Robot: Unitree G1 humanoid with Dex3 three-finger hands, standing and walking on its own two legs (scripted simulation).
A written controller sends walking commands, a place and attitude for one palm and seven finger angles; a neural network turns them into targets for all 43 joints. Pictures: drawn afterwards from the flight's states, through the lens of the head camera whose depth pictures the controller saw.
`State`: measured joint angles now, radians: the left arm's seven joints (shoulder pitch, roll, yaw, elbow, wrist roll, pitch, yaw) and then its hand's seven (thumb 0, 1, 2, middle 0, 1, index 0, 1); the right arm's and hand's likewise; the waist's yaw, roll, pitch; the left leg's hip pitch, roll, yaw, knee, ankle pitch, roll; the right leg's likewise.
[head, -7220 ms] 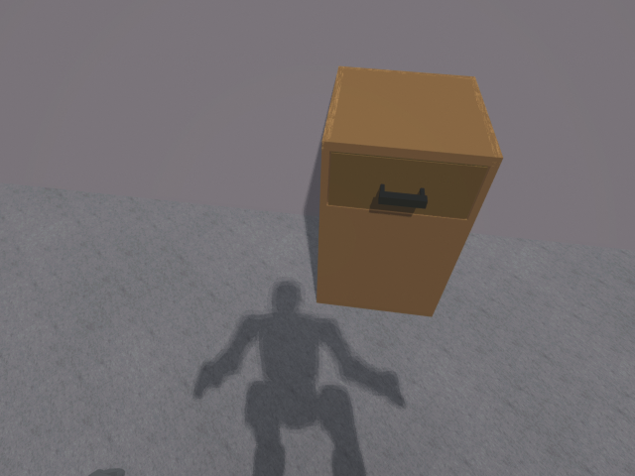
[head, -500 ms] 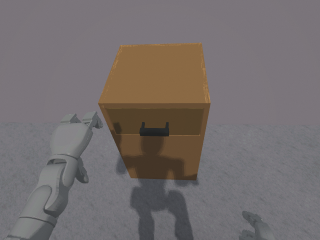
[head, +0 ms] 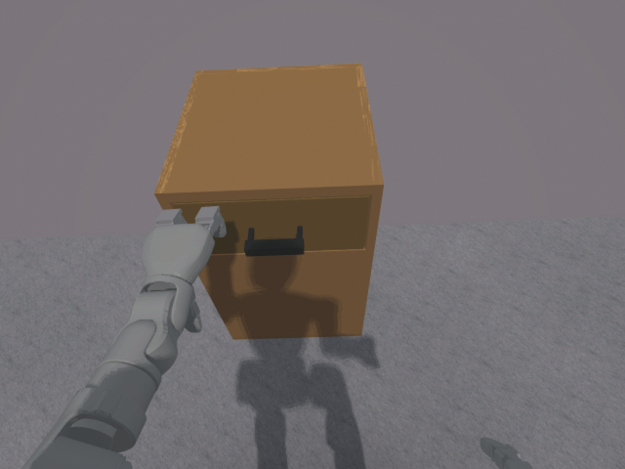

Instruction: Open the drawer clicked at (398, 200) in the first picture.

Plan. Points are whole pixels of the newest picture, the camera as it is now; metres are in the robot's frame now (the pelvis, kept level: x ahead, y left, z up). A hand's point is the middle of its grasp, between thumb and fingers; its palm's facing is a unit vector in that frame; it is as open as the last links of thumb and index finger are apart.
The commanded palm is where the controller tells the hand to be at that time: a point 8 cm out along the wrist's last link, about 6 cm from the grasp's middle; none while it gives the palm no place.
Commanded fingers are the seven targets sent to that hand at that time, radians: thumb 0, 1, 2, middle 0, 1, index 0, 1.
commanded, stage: move the hooked fingers above the handle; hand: left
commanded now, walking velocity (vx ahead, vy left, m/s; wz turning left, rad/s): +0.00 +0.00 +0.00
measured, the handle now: (275, 239) +0.56 +0.13 -0.16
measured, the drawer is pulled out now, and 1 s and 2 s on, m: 0.00 0.00 0.00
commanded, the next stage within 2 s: lower the fingers behind the handle in 1.72 s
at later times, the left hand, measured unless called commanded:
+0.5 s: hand (234, 261) +0.43 +0.16 -0.04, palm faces -0.07 -0.02 -1.00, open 13.8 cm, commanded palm +0.42 +0.17 +0.01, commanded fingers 0.00 -0.50 0.30 -0.30 -1.20 -0.30 -1.20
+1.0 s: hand (272, 249) +0.49 +0.12 -0.09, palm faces -0.05 -0.01 -1.00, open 13.8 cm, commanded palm +0.49 +0.12 -0.05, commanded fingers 0.00 -0.50 0.30 -0.30 -1.20 -0.30 -1.20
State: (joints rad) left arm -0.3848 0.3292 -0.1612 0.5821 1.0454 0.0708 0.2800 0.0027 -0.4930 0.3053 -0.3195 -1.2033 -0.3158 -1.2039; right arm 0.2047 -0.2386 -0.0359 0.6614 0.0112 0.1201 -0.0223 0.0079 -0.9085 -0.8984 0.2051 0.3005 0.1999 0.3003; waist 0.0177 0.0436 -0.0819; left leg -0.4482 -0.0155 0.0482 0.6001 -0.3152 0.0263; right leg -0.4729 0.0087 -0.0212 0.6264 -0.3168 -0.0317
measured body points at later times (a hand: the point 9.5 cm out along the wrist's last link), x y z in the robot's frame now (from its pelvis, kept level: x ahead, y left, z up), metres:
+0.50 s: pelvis +0.00 -0.01 -0.02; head +0.07 -0.02 +0.42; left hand +0.42 +0.16 +0.02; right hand +0.06 -0.27 -0.16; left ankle -0.01 +0.10 -0.73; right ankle -0.01 -0.10 -0.73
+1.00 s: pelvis -0.02 +0.01 -0.07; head +0.12 +0.01 +0.36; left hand +0.49 +0.12 -0.04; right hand -0.05 -0.25 -0.20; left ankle -0.01 +0.10 -0.73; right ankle -0.01 -0.10 -0.73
